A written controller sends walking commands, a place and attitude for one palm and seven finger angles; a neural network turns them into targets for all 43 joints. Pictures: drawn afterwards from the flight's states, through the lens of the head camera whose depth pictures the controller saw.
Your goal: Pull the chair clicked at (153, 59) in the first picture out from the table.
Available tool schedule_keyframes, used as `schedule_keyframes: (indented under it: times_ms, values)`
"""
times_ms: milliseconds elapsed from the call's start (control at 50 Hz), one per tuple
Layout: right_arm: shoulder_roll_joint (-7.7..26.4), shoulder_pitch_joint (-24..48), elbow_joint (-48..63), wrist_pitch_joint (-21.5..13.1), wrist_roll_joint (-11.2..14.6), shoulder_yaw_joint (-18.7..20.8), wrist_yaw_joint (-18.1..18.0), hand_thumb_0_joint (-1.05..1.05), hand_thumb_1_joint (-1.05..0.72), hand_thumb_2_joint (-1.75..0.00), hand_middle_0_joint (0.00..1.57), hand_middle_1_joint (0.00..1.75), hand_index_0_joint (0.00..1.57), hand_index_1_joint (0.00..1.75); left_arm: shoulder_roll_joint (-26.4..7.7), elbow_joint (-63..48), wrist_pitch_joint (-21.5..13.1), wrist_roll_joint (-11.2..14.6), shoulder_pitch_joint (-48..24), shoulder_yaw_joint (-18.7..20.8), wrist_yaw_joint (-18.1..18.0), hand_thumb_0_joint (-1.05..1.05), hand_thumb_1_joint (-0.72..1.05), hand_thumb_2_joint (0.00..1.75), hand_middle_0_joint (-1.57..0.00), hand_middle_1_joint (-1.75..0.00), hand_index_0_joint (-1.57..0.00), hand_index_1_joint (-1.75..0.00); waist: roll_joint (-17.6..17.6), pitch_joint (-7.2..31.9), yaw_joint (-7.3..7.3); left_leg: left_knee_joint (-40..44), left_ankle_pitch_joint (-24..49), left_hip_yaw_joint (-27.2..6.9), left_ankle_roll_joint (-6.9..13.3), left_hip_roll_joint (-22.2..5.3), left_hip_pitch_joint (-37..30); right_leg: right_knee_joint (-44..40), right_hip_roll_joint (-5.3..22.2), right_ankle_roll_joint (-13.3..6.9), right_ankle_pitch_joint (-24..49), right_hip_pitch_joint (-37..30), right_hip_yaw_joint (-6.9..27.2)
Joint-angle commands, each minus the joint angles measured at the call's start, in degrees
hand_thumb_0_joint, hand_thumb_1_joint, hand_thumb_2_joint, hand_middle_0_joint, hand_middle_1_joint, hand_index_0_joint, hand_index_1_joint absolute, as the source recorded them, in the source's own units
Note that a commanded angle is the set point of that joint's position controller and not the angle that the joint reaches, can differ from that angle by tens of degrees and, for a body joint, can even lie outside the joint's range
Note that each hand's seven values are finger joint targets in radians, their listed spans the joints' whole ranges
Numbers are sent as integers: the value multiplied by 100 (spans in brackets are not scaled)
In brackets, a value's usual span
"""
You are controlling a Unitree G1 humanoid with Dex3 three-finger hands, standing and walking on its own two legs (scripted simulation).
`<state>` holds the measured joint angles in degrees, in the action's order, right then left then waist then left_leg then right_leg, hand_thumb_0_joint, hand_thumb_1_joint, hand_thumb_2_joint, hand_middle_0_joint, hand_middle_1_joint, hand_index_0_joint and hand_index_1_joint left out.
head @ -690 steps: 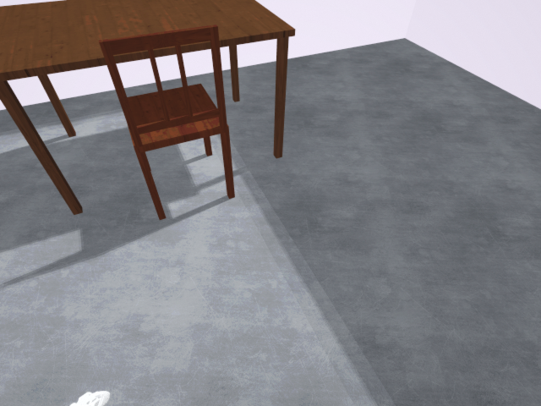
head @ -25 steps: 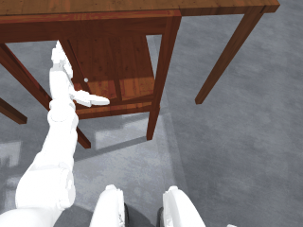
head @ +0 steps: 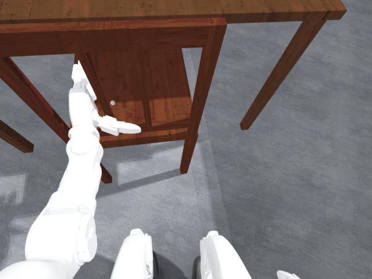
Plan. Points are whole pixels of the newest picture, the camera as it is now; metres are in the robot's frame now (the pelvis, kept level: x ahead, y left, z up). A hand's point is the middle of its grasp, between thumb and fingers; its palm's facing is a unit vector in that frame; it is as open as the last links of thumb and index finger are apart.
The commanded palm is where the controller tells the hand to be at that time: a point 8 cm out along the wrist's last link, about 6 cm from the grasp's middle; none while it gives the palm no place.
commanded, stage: hook a spindle and tug to test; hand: left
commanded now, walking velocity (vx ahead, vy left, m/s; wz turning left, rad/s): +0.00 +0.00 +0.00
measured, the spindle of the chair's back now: (102, 98) +0.50 +0.16 +0.01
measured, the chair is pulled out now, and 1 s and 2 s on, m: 0.00 0.01 0.09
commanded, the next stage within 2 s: step backward, pulling the chair out in 1.36 s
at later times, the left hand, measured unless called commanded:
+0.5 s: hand (112, 103) +0.47 +0.14 +0.03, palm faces +0.13 -0.99 -0.03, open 10.2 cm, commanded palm +0.44 +0.17 +0.03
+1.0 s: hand (115, 107) +0.46 +0.13 +0.03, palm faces +0.12 -0.99 -0.02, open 4.9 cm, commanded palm +0.42 +0.17 +0.03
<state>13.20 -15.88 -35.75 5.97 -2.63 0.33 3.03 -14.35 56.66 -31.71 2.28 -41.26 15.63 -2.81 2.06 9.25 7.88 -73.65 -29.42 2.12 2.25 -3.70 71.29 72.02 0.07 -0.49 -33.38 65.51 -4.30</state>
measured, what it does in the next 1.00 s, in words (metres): stands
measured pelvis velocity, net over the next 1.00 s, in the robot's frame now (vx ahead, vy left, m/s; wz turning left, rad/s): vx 0.01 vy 0.00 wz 0.00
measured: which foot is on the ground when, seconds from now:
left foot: down 0.00-1.00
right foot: down 0.00-1.00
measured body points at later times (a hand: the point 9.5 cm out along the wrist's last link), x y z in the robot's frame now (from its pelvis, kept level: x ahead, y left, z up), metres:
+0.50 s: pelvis +0.00 -0.01 +0.00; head +0.14 +0.01 +0.43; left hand +0.46 +0.19 +0.04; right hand +0.05 -0.26 -0.12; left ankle +0.04 +0.10 -0.62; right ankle +0.00 -0.12 -0.62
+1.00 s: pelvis +0.01 +0.00 +0.01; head +0.14 +0.01 +0.43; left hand +0.45 +0.18 +0.03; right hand +0.06 -0.26 -0.12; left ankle +0.04 +0.10 -0.62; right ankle +0.00 -0.12 -0.62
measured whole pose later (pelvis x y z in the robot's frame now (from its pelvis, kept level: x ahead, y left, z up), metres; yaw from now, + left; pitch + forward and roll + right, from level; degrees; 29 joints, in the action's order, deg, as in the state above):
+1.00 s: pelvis +0.01 +0.00 +0.01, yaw +0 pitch +26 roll -3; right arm 12.8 -16.6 -35.5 6.7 -2.0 0.8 3.6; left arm -12.4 50.3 -30.3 3.8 -35.2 13.0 -4.5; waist 2.4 9.8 7.0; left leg -71.9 -29.4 2.5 1.9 -3.8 68.8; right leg 70.7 -0.2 -0.7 -33.3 63.5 -3.7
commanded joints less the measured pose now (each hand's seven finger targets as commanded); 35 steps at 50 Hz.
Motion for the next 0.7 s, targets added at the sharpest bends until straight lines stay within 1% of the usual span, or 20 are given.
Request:
schedule_keyframes:
  times_ms: [0,20,80,100,140,180,220,260,280,320,340,380,400,420,440,520,540,600,640,680]
  values:
    - [988,-861,233,-57,-40,345,-70,0,-90,-90,20,30,20,30,-946,-1201,-484,-109,-2376,66,-75,0,-50,30,-20,-52,-20,-52,493,2874,178,609,2257,-612,-134,158,-3024,-807,-200,-98,1946,-436,138]
    - [963,-841,276,-52,-40,340,-55,0,-90,-90,20,30,20,30,-849,-1212,-465,-111,-2259,19,-85,0,-50,30,-22,-57,-22,-57,523,2933,140,604,2254,-570,-119,186,-2968,-812,-206,-95,1997,-536,153]
    - [975,-851,305,-23,-42,340,-51,0,-90,-90,20,30,20,30,-789,-1225,-408,-96,-2240,-14,-103,0,-50,30,-27,-74,-27,-74,514,3003,150,634,2315,-599,-129,180,-3035,-799,-200,-107,2029,-558,133]
    - [962,-828,333,-14,-29,345,-45,0,-90,-90,20,30,20,30,-778,-1261,-381,-79,-2122,23,-111,0,-50,30,-29,-79,-29,-79,463,3071,108,627,2359,-568,-125,181,-3032,-821,-206,-99,2109,-639,144]
    - [976,-812,339,5,-18,343,-57,0,-90,-90,20,30,20,30,-887,-1289,-342,-35,-2122,96,-105,0,-50,30,-32,-90,-32,-90,285,3047,135,611,2254,-515,-96,197,-2850,-871,-205,-75,2169,-804,193]
    - [942,-808,366,-18,-6,336,-69,0,-90,-90,20,30,20,30,-742,-1476,-346,14,-2121,-31,-72,0,-39,35,-36,-101,-36,-101,313,3082,139,629,2310,-513,-91,207,-2882,-862,-210,-79,2255,-879,194]
    - [945,-778,352,-29,8,349,-68,0,-90,-90,20,30,20,30,-756,-1493,-343,31,-1923,11,-58,0,-28,40,-39,-112,-39,-112,339,3099,81,640,2291,-487,-104,205,-2917,-899,-212,-81,2239,-894,203]
    - [939,-786,341,-34,10,343,-71,0,-90,-90,20,30,20,30,-782,-1486,-353,36,-1909,10,-52,0,-16,44,-43,-123,-43,-123,196,2949,104,658,2220,-479,-90,207,-2811,-931,-218,-75,2221,-948,208]
    - [928,-790,344,-50,12,340,-74,0,-90,-90,20,30,20,30,-671,-1469,-355,47,-1910,-80,-46,0,-11,47,-45,-129,-45,-129,208,2884,145,669,2180,-484,-85,214,-2784,-934,-219,-72,2192,-920,206]
    - [940,-785,309,-48,15,344,-77,0,-90,-90,20,30,20,30,-799,-1387,-352,29,-1818,41,-65,0,0,52,-48,-140,-48,-140,211,2821,92,658,2109,-449,-88,225,-2685,-943,-211,-75,2168,-951,220]
    - [930,-777,316,-47,18,335,-74,0,-90,-90,20,30,20,30,-731,-1335,-350,9,-1833,-47,-48,0,6,54,-50,-145,-50,-145,182,2730,123,671,2039,-448,-88,226,-2637,-951,-211,-73,2107,-906,217]
    - [909,-768,314,-75,13,339,-63,0,-90,-90,20,30,20,30,-541,-1435,-396,20,-1961,-201,-44,0,17,59,-50,-145,-50,-145,326,2684,165,674,2033,-443,-81,229,-2736,-970,-208,-80,2070,-804,218]
    - [936,-765,301,-76,11,346,-66,0,-90,-90,20,30,20,30,-695,-1332,-404,16,-1895,-49,-55,0,23,61,-50,-145,-50,-145,225,2683,128,675,1915,-441,-88,227,-2679,-994,-211,-75,1963,-819,221]
    - [948,-762,287,-79,6,339,-72,0,-90,-90,20,30,20,30,-806,-1371,-427,22,-1967,-5,-48,0,28,64,-50,-145,-50,-145,296,2737,116,658,1924,-428,-82,236,-2636,-975,-207,-81,2003,-880,249]
    - [930,-759,298,-85,13,343,-73,0,-90,-90,20,30,20,30,-717,-1296,-428,11,-1883,-69,-28,0,34,66,-50,-145,-50,-145,231,2722,123,665,1936,-433,-82,239,-2649,-979,-213,-82,2013,-872,243]
    - [941,-750,263,-92,11,349,-64,0,-90,-90,20,30,20,30,-542,-1196,-447,-2,-2106,-234,11,0,56,76,-50,-145,-50,-145,367,2658,196,651,1832,-482,-91,226,-2735,-970,-205,-87,1819,-610,203]
    - [974,-760,250,-86,10,353,-76,0,-90,-90,20,30,20,30,-705,-1127,-438,-13,-2108,-115,6,0,62,78,-50,-145,-50,-145,338,2649,178,647,1763,-496,-96,218,-2695,-970,-203,-90,1736,-588,209]
    - [980,-782,249,-88,10,350,-94,0,-90,-90,20,30,20,30,-793,-1044,-440,-21,-2159,-42,4,0,79,85,-50,-145,-50,-145,233,2732,186,629,1753,-478,-70,237,-2610,-969,-207,-76,1783,-702,238]
    - [968,-764,260,-73,13,339,-94,0,-90,-90,20,30,20,30,-710,-1023,-417,-29,-2257,-136,25,0,90,90,-50,-145,-50,-145,327,2731,208,616,1756,-477,-71,239,-2610,-962,-197,-80,1773,-645,233]
    - [964,-808,261,-80,8,349,-94,0,-90,-90,20,30,20,30,-628,-1134,-432,-3,-2346,-194,34,0,90,90,-50,-145,-50,-145,416,2850,208,631,1937,-525,-85,230,-2809,-917,-199,-96,1860,-620,200]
